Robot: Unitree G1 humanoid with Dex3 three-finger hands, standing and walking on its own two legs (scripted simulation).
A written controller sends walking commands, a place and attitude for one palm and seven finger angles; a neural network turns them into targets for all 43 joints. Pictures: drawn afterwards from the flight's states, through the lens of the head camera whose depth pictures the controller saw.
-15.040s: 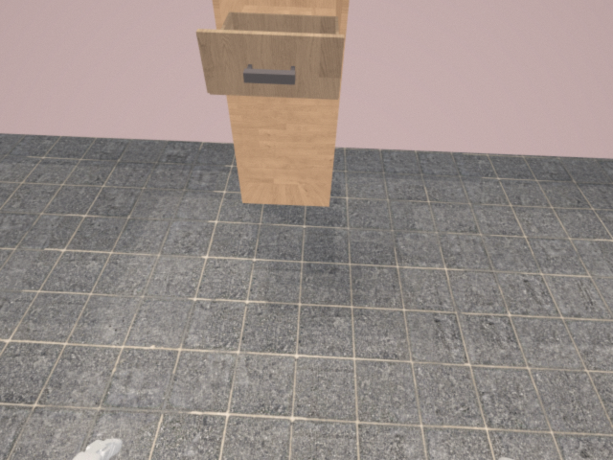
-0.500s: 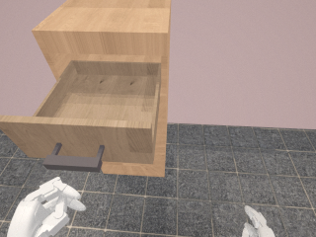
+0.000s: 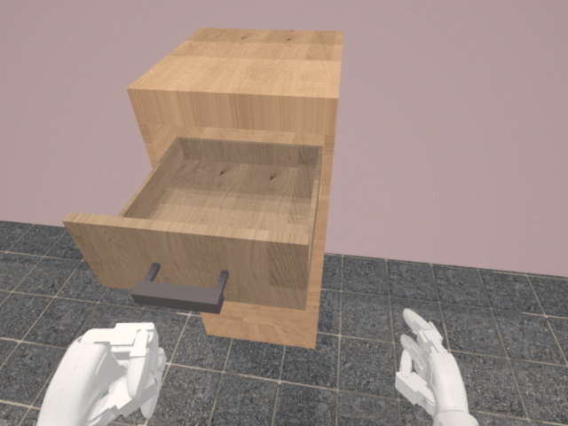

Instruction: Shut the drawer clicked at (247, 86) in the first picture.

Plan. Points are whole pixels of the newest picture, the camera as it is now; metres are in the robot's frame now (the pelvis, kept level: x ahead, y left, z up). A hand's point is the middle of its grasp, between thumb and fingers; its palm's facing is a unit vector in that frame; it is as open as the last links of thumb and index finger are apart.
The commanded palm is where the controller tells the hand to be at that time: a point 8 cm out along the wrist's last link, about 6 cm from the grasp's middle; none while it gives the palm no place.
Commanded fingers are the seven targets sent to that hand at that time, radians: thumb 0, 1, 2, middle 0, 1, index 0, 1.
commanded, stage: raise the hand and make a fist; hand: left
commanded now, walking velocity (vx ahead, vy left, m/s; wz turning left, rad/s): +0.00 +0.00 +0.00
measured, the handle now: (183, 284) +0.30 +0.19 +0.06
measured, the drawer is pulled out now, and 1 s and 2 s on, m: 0.30 0.30 0.30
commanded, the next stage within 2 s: bring the fist close to the handle in 0.50 s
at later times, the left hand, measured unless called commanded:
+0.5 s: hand (136, 370) +0.13 +0.16 +0.15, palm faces +0.04 -0.99 -0.15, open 3.3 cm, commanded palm +0.07 +0.21 +0.16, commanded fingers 0.00 0.90 0.90 -1.40 -1.60 -1.40 -1.60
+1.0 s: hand (165, 363) +0.16 +0.15 +0.11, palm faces -0.01 -1.00 -0.08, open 3.3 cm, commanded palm +0.11 +0.21 +0.12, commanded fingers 0.00 0.90 0.90 -1.40 -1.60 -1.40 -1.60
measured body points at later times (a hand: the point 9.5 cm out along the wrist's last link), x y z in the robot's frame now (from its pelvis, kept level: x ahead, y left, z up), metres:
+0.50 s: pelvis +0.00 -0.02 +0.01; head -0.04 -0.04 +0.46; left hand +0.13 +0.22 +0.16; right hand +0.20 -0.24 -0.03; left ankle +0.02 +0.11 -0.71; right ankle -0.02 -0.11 -0.71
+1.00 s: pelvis +0.01 -0.02 +0.01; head +0.00 -0.03 +0.46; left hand +0.15 +0.21 +0.12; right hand +0.22 -0.23 -0.04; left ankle +0.02 +0.11 -0.71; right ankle -0.02 -0.11 -0.71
